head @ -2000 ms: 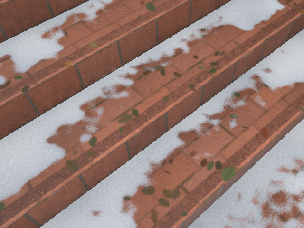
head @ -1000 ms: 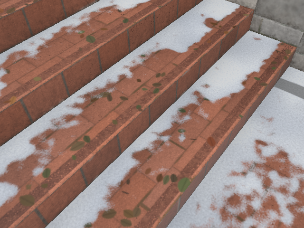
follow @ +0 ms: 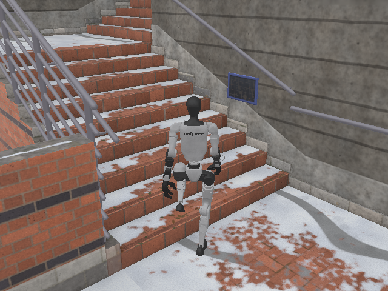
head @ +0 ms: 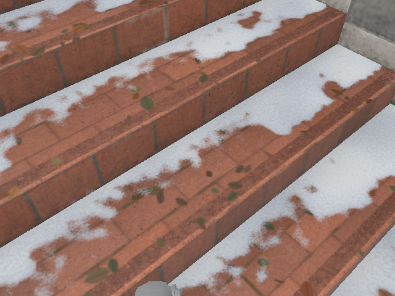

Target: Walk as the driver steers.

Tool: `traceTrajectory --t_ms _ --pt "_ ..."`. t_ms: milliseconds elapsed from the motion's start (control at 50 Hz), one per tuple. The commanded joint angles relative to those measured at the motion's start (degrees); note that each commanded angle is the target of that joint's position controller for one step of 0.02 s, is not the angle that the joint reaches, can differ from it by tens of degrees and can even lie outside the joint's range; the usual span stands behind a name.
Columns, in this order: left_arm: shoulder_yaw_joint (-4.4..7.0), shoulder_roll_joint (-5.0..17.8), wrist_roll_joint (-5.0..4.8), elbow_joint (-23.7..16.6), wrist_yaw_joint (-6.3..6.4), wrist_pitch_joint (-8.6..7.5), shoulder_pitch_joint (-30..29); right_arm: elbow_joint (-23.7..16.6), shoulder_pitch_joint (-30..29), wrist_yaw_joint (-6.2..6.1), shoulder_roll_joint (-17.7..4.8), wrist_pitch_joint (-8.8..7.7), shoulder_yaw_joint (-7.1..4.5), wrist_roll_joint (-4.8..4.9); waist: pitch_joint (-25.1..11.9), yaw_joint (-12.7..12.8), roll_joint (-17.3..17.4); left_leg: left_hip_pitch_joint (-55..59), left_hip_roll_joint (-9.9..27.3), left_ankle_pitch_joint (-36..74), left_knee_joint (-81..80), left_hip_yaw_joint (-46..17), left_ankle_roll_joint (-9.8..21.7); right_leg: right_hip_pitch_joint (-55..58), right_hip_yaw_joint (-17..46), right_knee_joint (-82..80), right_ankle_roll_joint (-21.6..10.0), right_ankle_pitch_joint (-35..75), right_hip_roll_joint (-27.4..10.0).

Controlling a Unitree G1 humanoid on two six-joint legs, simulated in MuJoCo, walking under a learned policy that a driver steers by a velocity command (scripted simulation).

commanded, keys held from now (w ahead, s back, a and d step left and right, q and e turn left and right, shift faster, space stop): w+q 0.08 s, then q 0.40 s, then s+q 0.40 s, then q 0.12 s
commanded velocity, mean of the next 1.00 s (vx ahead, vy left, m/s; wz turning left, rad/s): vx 0.08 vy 0.00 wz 0.57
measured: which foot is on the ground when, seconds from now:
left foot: up 0.00-0.16, down 0.18-0.90, up 0.92-1.00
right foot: down 0.00-0.18, up 0.20-0.86, down 0.88-1.00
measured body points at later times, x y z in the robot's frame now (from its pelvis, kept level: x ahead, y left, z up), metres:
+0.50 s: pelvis +0.24 +0.04 +0.13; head +0.26 +0.05 +0.58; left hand +0.41 +0.31 +0.07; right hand +0.34 -0.19 -0.01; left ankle +0.22 +0.07 -0.59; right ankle +0.39 -0.11 -0.43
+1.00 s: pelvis +0.42 -0.02 +0.13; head +0.44 -0.01 +0.58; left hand +0.40 +0.25 +0.02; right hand +0.67 -0.18 +0.03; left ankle +0.23 +0.06 -0.39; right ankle +0.48 -0.11 -0.59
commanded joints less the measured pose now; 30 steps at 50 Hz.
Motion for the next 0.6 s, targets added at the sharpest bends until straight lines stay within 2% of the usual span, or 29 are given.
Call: traceTrajectory --t_ms 20,40,60,80,100,120,140,160,180,200,220,240,260,280,300,320,340,360,380,400,420,440,460,480,500,520,540,560,600 --pt "-0.48 4.8 -1.11 -1.8 1.11 -0.81 -0.6 -11.1 -14.0 0.67 1.7 -0.23 2.71 -0.48 11.4 -2.5 1.6 -7.2 2.4 1.4 -12.5 1.4 -0.5 -10.1 9.4 -16.5 -1.2 0.8 -14.8" --pt "-0.23 7.0 -1.71 -2.7 1.99 -0.43 0.0 -11.6 -14.2 1.19 0.1 0.22 2.84 -0.38 10.1 -1.7 0.6 -2.1 2.5 0.5 -20.0 6.0 -1.3 -10.1 7.4 -20.1 -2.9 9.6 -14.2" --pt "-0.24 8.1 -2.19 -2.6 3.04 -0.17 -0.4 -11.7 -14.5 1.29 -0.1 0.17 2.69 -0.72 9.0 -2.0 -0.6 0.8 4.1 -1.3 -25.4 6.2 -1.1 -5.5 5.7 -20.3 -3.6 22.0 -14.4" --pt "-0.01 9.3 -2.62 -3.0 3.75 0.0 -0.3 -11.3 -13.9 1.3 -0.3 0.16 2.96 -0.44 7.5 -2.0 -0.6 5.3 4.2 -3.0 -32.9 8.2 -0.5 -1.9 2.2 -19.9 -3.9 35.3 -13.8" --pt "-0.16 9.5 -3.46 -5.2 3.88 0.17 -2.6 -8.8 -10.5 1.3 -0.4 0.17 3.1 0.42 5.1 -2.2 1.0 17.3 1.2 -4.5 -42.3 14.3 0.4 -3.1 -2.9 -15.1 -3.3 63.9 -11.9" --pt "0.58 12.3 -4.32 -5.5 4.25 0.16 -0.7 -8.2 -9.2 1.16 -0.9 0.29 3.09 0.66 0.1 -2.2 -3.0 25.1 -2.4 -5.0 -46.8 18.0 1.1 0.2 -1.9 -8.9 -3.4 92.3 -14.2" --pt "1.58 15.4 -4.09 -6.3 4.71 0.74 -1.6 -6.4 -3.3 1.12 -1.8 0.17 2.5 0.38 -5.0 -4.6 -9.4 29.2 -4.6 -6.0 -51.2 17.3 1.7 6.9 -1.4 0.2 -2.8 107.2 -16.1" --pt "2.31 16.5 -4.24 -7.9 4.17 1.32 -3.1 -4.3 5.5 1.36 -4.4 -0.76 1.41 0.16 -11.3 -7.6 -15.3 37.8 -7.3 -5.5 -57.7 14.3 3.6 10.4 -1.2 14.1 -3.2 114.9 -17.0" --pt "2.92 17.0 -4.32 -10.3 3.04 1.42 -4.0 -4.3 8.8 1.71 -7.9 -1.35 -0.03 -0.76 -14.8 -10.1 -17.0 48.9 -7.5 -4.4 -67.1 3.7 6.2 3.2 -1.1 30.0 -2.3 106.5 -15.9" --pt "2.18 11.1 -3.69 -15.9 0.76 0.59 -8.9 -3.4 8.4 1.28 -15.2 -1.41 -2.41 -0.62 -14.3 -9.0 2.8 62.5 7.3 15.5 -83.3 -27.6 13.6 -23.8 0.0 57.6 2.7 37.3 -4.6" --pt "3.1 12.3 -1.79 -19.3 -0.84 0.37 -11.3 -3.1 7.4 0.23 -20.4 -0.09 -4.96 -1.07 -20.1 -6.3 6.7 64.4 15.0 35.8 -97.3 -52.4 16.0 -31.4 13.4 74.9 3.5 6.6 3.4" --pt "2.04 8.5 -1.12 -21.5 -1.8 0.6 -10.8 -3.3 4.8 0.06 -19.2 -0.19 -4.8 -0.68 -16.6 -2.9 1.1 60.4 15.8 28.6 -96.4 -47.4 14.7 -35.0 18.6 77.5 2.4 8.8 0.4" --pt "1.36 6.1 -0.82 -22.2 -1.28 1.21 -12.4 -1.6 3.6 0.07 -15.5 -0.47 -3.93 -0.39 -7.3 -0.7 -4.3 50.9 13.5 21.6 -93.9 -41.3 12.4 -37.5 18.0 75.6 2.0 8.0 -0.5" --pt "0.62 3.6 -0.38 -23.3 -0.03 2.08 -12.9 -0.4 2.0 -0.4 -12.4 -0.87 -3.23 -0.8 1.5 2.0 -5.3 42.2 10.4 22.0 -92.0 -33.5 9.1 -40.0 17.5 72.0 2.0 5.9 -2.1" --pt "0.82 5.1 0.29 -23.4 -1.01 1.41 -11.9 3.7 5.6 3.54 -7.6 -4.48 -0.96 -3.15 -4.3 1.2 0.4 44.2 8.4 19.1 -91.7 -24.4 6.7 -44.7 27.0 74.2 -1.5 10.2 -1.0" --pt "0.79 5.9 0.37 -24.7 -0.49 0.99 -13.2 5.1 5.7 4.26 -7.6 -5.85 -1.05 -2.32 -3.6 3.3 3.6 40.5 6.8 19.5 -93.5 -24.6 6.0 -45.6 25.5 74.5 -2.3 9.6 -1.6" --pt "0.29 5.1 0.25 -24.9 0.09 0.62 -14.1 6.2 5.7 4.19 -7.2 -6.82 -0.54 -2.02 -4.6 4.2 3.6 41.9 6.1 24.0 -94.8 -23.8 5.3 -49.4 25.3 75.8 -2.2 8.1 -0.8" --pt "-0.37 5.5 0.13 -25.0 0.29 0.2 -15.8 7.5 8.7 4.09 -7.7 -7.14 -0.67 -2.07 -6.3 3.4 4.3 46.0 5.1 26.0 -94.4 -21.7 4.4 -55.4 24.2 79.3 -2.0 6.1 0.6" --pt "-0.55 6.6 -0.19 -25.4 0.7 -0.23 -17.8 7.8 10.1 4.0 -8.7 -7.22 -0.76 -2.42 -7.6 2.9 2.9 49.1 4.0 27.0 -93.7 -18.7 3.2 -59.3 23.4 79.2 -1.4 5.9 1.1" --pt "-0.38 7.9 -0.6 -26.9 1.21 -0.33 -21.1 7.9 10.0 4.48 -10.7 -7.21 -1.1 -3.55 -7.4 3.7 -0.8 47.5 2.4 27.1 -94.2 -16.3 1.3 -57.8 21.1 72.3 -0.8 8.5 0.3" --pt "-0.29 8.0 -1.52 -28.3 1.65 -0.39 -23.8 7.8 10.1 4.76 -11.7 -6.87 -1.22 -4.51 -8.1 4.0 -1.1 43.8 0.7 26.9 -95.3 -13.7 -0.3 -53.5 19.1 65.8 -0.1 12.1 -0.2" --pt "0.38 9.5 -1.79 -29.2 1.44 0.12 -25.1 4.4 6.7 5.15 -14.5 -6.92 -1.92 -3.96 -8.4 5.0 1.2 38.3 0.6 32.6 -97.4 -13.5 -0.7 -46.5 15.3 63.6 1.1 11.8 -0.4" --pt "0.82 9.7 -2.42 -30.3 1.29 0.59 -27.2 3.6 7.0 5.05 -15.1 -7.17 -2.14 -4.07 -8.5 4.6 1.4 37.3 1.7 35.9 -98.8 -15.1 -0.4 -44.0 14.4 60.9 3.2 11.4 -0.9" --pt "0.72 8.6 -1.89 -29.4 0.84 1.15 -24.9 3.0 8.8 4.91 -15.5 -7.75 -2.07 -3.24 -8.3 5.1 4.8 39.3 2.8 42.8 -98.4 -16.8 -0.4 -44.2 12.5 65.4 4.7 10.3 -0.5" --pt "1.16 9.2 -1.91 -29.1 0.97 0.89 -24.3 3.9 14.1 4.69 -15.5 -8.85 -2.15 -2.87 -7.1 3.7 5.0 47.6 4.7 50.9 -96.2 -18.8 -0.7 -49.0 14.1 68.1 6.1 9.2 -0.1" --pt "1.46 10.5 -2.33 -29.4 1.51 0.29 -26.0 3.9 17.8 4.37 -15.7 -9.71 -2.42 -2.91 -6.6 1.8 4.1 55.8 6.5 56.5 -94.3 -20.3 -0.6 -54.1 15.6 67.7 7.6 5.6 0.1" --pt "1.44 10.5 -3.25 -30.2 2.4 -0.02 -28.1 4.0 20.1 4.12 -15.5 -9.99 -2.56 -3.39 -6.4 0.5 5.3 62.1 8.2 59.3 -93.1 -22.2 0.4 -57.6 16.6 70.5 8.6 1.9 0.4" --pt "1.46 10.6 -3.5 -30.9 3.07 -0.37 -29.4 3.2 20.1 4.01 -14.8 -10.0 -2.52 -3.64 -5.1 -0.2 4.9 65.6 9.6 59.1 -92.1 -23.5 2.1 -60.3 18.2 70.3 9.1 0.6 0.3" --pt "1.04 9.1 -3.82 -33.2 4.08 0.33 -31.9 2.8 22.2 3.35 -13.3 -9.35 -2.11 -3.32 -3.9 -2.1 7.0 70.6 12.1 60.3 -89.4 -27.1 6.0 -66.9 19.2 82.9 9.5 -8.0 2.3"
